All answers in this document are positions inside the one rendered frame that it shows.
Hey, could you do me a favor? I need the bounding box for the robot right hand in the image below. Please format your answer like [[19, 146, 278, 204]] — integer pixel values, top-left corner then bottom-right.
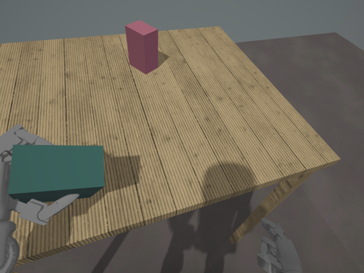
[[257, 218, 303, 273]]

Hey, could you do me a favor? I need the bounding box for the robot left forearm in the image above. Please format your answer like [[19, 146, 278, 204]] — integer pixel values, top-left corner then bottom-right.
[[0, 221, 20, 273]]

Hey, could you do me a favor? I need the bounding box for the sponge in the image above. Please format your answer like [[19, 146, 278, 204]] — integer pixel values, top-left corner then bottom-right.
[[8, 144, 105, 204]]

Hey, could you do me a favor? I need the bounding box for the table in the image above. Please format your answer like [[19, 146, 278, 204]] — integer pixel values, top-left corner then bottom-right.
[[0, 26, 340, 273]]

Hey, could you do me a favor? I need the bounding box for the robot left hand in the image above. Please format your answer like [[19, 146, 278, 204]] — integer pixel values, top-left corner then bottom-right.
[[0, 124, 79, 226]]

